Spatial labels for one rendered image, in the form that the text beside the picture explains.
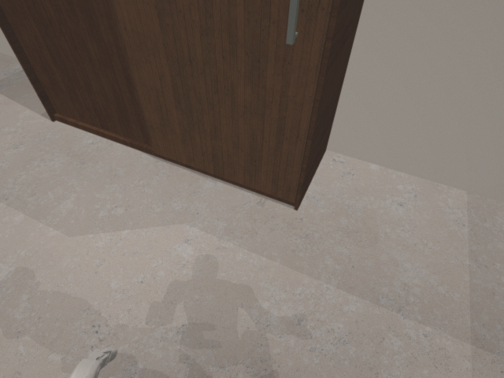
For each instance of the left robot hand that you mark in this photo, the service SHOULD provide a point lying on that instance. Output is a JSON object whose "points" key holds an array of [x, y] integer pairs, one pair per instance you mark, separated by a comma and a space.
{"points": [[90, 367]]}

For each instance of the wardrobe door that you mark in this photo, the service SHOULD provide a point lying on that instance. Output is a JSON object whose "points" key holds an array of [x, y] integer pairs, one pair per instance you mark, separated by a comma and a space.
{"points": [[220, 89], [76, 50]]}

